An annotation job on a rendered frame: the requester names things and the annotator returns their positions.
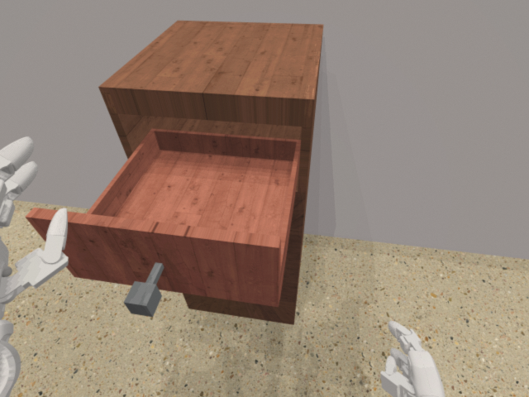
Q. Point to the handle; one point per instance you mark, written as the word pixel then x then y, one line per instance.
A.
pixel 143 298

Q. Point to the cabinet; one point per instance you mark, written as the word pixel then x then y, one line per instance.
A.
pixel 236 78

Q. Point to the left robot forearm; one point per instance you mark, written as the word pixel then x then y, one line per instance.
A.
pixel 10 361

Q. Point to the drawer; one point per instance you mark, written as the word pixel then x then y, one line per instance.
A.
pixel 215 209

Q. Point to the robot left hand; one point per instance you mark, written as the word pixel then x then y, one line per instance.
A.
pixel 40 265

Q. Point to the robot right hand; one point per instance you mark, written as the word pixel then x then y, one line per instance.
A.
pixel 420 375

